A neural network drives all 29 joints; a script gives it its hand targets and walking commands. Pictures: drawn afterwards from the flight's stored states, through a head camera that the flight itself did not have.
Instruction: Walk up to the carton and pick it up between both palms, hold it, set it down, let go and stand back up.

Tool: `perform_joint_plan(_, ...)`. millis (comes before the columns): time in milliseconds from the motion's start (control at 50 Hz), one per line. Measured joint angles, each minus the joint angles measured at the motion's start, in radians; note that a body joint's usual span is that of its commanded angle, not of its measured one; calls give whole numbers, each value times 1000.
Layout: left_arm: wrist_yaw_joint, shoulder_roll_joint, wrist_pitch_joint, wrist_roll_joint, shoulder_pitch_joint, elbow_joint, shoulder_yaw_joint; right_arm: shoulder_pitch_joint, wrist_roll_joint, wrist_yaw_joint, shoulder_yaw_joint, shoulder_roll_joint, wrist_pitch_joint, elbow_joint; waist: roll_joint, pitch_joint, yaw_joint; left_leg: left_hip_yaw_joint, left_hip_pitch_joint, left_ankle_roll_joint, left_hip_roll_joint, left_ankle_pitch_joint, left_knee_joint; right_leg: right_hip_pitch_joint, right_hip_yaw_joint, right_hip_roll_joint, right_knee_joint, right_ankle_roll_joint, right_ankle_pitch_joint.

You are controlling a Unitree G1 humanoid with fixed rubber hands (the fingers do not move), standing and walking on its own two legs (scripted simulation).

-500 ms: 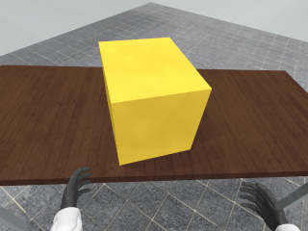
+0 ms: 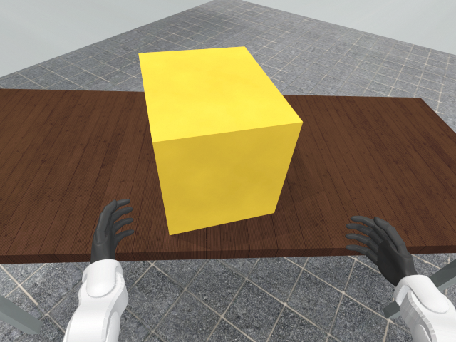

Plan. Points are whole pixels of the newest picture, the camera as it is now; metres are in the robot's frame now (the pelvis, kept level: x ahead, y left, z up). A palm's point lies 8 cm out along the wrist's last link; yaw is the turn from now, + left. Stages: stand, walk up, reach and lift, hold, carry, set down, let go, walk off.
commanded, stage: reach and lift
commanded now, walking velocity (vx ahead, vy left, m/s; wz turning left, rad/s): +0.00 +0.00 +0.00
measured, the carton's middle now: (209, 136) +0.54 +0.08 +0.07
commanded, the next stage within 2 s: none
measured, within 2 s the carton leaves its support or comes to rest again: neither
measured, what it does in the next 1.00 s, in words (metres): stands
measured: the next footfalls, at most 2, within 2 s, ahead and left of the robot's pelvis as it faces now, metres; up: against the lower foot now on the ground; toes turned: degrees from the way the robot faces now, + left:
none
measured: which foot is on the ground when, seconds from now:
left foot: down 0.00-1.00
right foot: down 0.00-1.00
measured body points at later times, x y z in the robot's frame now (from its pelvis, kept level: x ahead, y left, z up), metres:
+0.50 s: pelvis +0.00 +0.01 +0.00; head +0.00 +0.01 +0.45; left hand +0.29 +0.24 +0.11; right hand +0.34 -0.25 +0.10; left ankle -0.03 +0.15 -0.75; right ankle +0.03 -0.09 -0.75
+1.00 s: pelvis +0.00 +0.00 +0.00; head +0.01 +0.00 +0.45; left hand +0.33 +0.25 +0.15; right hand +0.41 -0.23 +0.15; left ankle -0.03 +0.15 -0.75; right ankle +0.03 -0.09 -0.75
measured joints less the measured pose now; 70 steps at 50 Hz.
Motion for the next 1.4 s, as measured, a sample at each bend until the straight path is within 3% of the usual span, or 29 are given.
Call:
perform_joint_plan(460,-12,43,316,-41,-206,-109,78,-262,34,-28,-12,-58,236,20,26,5,18,10,24,13,-7,15,-41,34,26,1,-75,16,39)
perform_joint_plan(740,-37,71,474,-57,-350,-126,137,-427,47,-71,12,-76,349,41,30,1,25,1,10,6,1,15,-42,26,24,10,-86,10,44)
perform_joint_plan(900,-41,101,508,-76,-442,-79,159,-533,52,-84,24,-76,387,81,31,-12,37,-6,-28,2,2,18,-32,-9,20,12,-78,6,46)
perform_joint_plan(1400,-28,179,518,-138,-765,195,149,-880,51,-78,61,-113,432,357,41,-52,82,-32,-125,1,-3,23,-9,-89,3,7,-73,6,52)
